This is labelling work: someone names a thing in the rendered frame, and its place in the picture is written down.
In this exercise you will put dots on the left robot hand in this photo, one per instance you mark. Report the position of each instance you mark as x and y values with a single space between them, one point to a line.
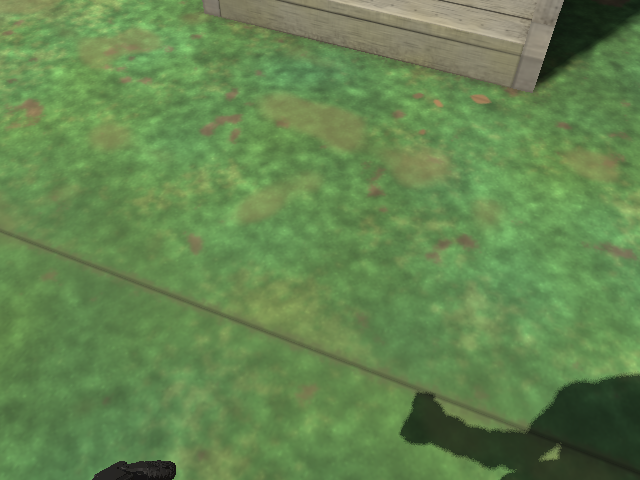
148 470

